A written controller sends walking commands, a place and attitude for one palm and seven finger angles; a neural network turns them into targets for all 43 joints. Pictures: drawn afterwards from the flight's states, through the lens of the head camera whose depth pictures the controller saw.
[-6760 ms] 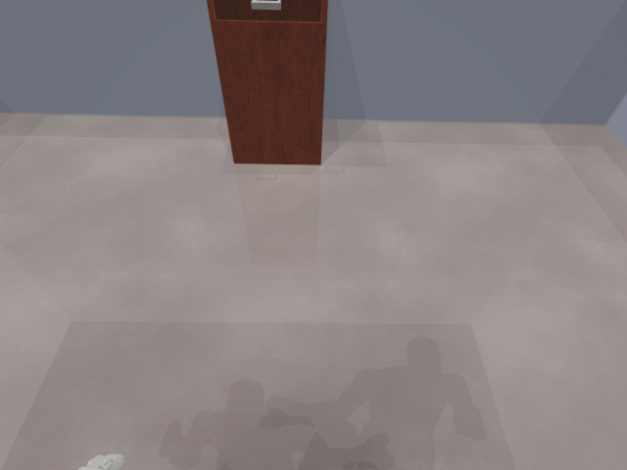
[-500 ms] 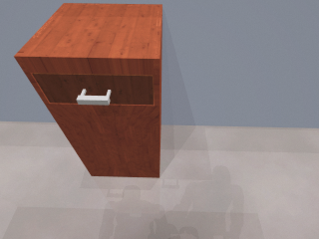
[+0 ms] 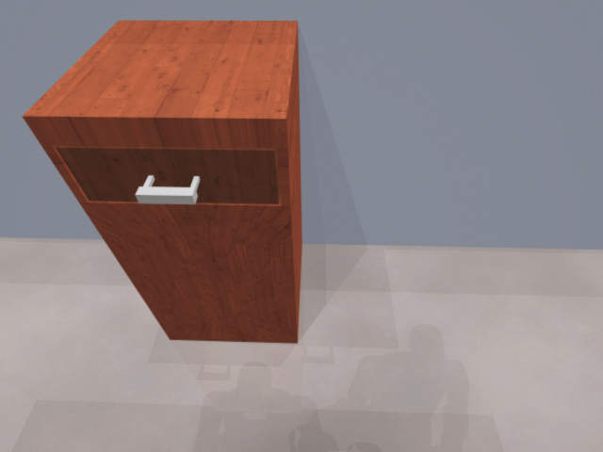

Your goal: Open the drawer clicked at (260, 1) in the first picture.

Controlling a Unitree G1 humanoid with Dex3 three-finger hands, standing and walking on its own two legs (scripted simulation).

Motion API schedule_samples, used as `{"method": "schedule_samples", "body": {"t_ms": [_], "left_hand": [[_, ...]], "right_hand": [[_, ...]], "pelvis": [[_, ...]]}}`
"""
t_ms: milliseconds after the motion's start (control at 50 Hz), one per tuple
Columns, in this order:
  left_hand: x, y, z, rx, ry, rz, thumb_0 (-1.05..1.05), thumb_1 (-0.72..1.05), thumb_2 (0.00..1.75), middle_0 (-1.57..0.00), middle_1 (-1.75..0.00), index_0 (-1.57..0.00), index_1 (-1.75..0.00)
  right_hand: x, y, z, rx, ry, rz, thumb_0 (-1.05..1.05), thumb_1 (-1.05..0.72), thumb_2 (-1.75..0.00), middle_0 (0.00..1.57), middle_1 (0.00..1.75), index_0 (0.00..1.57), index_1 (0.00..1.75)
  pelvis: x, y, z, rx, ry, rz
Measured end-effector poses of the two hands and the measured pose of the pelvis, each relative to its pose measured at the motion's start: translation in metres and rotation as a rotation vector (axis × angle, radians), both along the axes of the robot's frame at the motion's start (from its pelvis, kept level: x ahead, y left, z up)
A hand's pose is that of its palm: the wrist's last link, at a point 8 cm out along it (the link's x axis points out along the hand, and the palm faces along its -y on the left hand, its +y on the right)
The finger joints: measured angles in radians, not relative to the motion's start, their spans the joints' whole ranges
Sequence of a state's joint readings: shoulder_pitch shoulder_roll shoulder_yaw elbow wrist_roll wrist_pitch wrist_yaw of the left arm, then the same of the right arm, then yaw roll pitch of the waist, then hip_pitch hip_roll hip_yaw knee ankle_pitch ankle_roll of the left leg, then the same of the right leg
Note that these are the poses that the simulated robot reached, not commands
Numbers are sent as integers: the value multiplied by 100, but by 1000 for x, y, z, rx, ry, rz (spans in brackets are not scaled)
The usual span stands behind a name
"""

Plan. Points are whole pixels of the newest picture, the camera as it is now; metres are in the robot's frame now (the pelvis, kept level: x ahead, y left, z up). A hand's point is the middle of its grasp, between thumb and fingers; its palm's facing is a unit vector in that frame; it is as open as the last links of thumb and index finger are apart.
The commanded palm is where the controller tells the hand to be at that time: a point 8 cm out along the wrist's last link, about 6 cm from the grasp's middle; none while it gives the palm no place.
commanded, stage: shuffle to correct the standing spot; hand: left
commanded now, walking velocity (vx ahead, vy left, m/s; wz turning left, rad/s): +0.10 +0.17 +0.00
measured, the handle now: (170, 188) +0.57 +0.29 +0.00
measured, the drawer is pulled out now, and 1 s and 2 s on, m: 0.00 0.00 0.00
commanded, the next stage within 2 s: come to a stop and stand still in 0.50 s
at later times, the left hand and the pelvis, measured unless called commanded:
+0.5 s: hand out of the picture +0.04 +0.21 -0.18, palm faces +0.09 -0.96 -0.25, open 7.4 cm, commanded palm none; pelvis +0.04 +0.02 -0.01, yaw +1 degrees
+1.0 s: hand out of the picture +0.13 +0.24 -0.17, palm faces +0.02 -0.97 -0.26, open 7.3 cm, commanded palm none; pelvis +0.09 +0.05 -0.01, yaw +0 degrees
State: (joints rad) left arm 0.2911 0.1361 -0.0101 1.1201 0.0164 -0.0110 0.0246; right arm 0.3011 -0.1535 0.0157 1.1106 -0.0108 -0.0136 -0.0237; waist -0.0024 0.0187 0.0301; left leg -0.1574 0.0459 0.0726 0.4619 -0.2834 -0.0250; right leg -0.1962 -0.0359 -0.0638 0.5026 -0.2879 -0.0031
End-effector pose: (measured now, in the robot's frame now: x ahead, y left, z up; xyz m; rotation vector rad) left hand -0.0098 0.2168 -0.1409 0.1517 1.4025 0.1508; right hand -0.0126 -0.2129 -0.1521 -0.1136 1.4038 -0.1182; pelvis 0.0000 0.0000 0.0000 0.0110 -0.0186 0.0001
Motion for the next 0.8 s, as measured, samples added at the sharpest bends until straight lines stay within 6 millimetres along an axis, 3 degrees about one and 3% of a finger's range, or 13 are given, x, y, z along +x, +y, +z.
{"method": "schedule_samples", "body": {"t_ms": [140, 280, 360, 460, 580, 680, 800], "left_hand": [[-6, -10, -5, -22, 13, 31, 0, 91, 90, -20, -30, -20, -30], [-5, 6, -12, -28, 38, 74, 0, 90, 90, -20, -30, -20, -30], [8, 22, -14, -4, 47, 60, 0, 90, 90, -20, -30, -20, -30], [38, 34, -10, 43, -14, 53, 0, 91, 90, -20, -30, -20, -30], [48, 51, -2, 56, -40, 86, 0, 90, 90, -20, -30, -20, -30], [54, 78, -19, 39, 22, 75, 0, 90, 90, -20, -30, -20, -30], [93, 91, -11, 59, -21, 37, 0, 91, 90, -20, -30, -19, -30]], "right_hand": [[1, -8, -1, -7, 27, 11, 0, -91, -90, 20, 30, 20, 29], [14, -4, 2, -41, 35, 16, 0, -91, -90, 20, 30, 20, 29], [21, 5, -1, -42, 23, 9, 0, -91, -90, 20, 30, 20, 29], [32, 15, -14, -5, 40, 6, 0, -91, -90, 20, 30, 20, 29], [87, 24, -4, -16, -9, 53, 1, -93, -90, 20, 30, 20, 29], [137, 29, -1, -71, -159, 64, 1, -93, -90, 20, 30, 20, 30], [153, 46, 3, -61, -183, 62, 1, -92, -90, 20, 30, 20, 29]], "pelvis": [[5, -4, -3, -7, 5, 9], [19, 9, -7, -4, 18, 13], [28, 16, -11, 8, 25, -5], [40, 19, -16, 9, 26, 5], [52, 36, -8, 23, 31, 29], [66, 59, -20, 16, 33, 13], [75, 63, -13, 31, 36, 4]]}}
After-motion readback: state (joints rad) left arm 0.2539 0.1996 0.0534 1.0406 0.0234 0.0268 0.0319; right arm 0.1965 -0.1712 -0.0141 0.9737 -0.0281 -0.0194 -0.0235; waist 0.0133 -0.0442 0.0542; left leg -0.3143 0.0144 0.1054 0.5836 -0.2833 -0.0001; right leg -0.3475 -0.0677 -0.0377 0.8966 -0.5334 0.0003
